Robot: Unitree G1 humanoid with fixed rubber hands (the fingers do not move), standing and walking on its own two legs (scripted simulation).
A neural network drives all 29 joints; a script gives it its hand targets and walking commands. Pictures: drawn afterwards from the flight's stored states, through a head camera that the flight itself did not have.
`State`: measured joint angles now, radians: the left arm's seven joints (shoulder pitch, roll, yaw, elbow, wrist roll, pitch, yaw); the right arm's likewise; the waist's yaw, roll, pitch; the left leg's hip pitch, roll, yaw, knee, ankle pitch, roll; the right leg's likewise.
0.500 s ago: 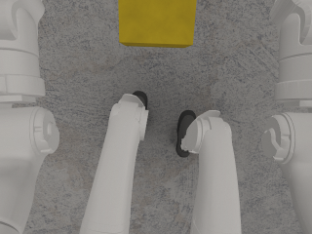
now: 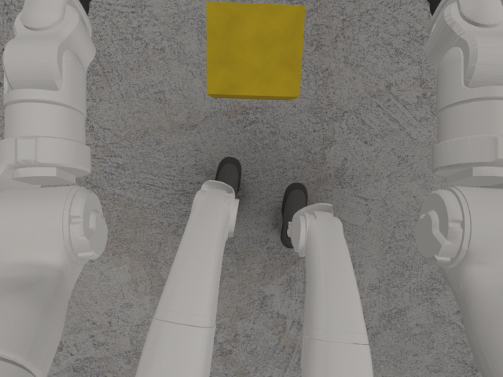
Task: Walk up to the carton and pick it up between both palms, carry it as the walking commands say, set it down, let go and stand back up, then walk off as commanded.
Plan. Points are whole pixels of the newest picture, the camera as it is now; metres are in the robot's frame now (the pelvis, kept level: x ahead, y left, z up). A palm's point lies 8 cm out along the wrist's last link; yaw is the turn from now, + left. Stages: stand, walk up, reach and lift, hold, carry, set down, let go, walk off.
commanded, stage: let go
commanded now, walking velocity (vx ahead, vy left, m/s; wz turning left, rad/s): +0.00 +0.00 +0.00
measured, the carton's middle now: (253, 57) +0.55 +0.07 -0.58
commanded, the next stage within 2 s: stand in 1.40 s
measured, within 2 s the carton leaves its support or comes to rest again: neither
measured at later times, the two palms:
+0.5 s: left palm (38, 148) +0.34 +0.26 -0.06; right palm (488, 169) +0.39 -0.17 -0.06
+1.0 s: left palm (13, 267) +0.27 +0.22 +0.03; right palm out of the picture +0.29 -0.24 +0.04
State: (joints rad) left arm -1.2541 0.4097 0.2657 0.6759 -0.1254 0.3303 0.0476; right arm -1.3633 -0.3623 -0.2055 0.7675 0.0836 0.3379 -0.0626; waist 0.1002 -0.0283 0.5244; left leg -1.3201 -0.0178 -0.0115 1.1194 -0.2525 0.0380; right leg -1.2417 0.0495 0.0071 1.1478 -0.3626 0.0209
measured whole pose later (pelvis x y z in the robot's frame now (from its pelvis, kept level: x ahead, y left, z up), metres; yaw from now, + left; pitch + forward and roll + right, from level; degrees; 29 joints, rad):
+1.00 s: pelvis +0.12 -0.02 +0.11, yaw +1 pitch -1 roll +0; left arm 0.23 0.21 0.05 0.41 0.01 0.08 -0.06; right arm 0.20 -0.18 -0.06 0.45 -0.02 0.06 0.04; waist 0.02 -0.02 0.15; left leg -0.23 -0.02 -0.01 0.49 -0.24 0.01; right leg -0.15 0.03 0.04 0.49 -0.31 -0.02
